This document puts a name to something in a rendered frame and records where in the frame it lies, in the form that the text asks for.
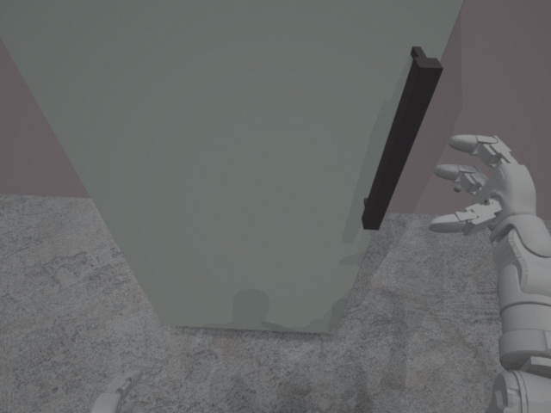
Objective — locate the right robot upper arm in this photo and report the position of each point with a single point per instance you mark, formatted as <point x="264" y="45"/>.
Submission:
<point x="520" y="392"/>

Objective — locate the robot left hand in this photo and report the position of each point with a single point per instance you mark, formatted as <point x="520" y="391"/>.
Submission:
<point x="118" y="389"/>

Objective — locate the handle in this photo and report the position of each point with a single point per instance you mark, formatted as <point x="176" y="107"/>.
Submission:
<point x="420" y="86"/>

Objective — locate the fridge door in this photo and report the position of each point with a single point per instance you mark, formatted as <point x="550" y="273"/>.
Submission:
<point x="228" y="144"/>

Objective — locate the robot right forearm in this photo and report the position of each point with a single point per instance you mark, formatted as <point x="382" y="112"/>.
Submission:
<point x="522" y="253"/>

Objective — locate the robot right hand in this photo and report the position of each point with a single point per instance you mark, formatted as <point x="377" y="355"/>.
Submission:
<point x="510" y="187"/>

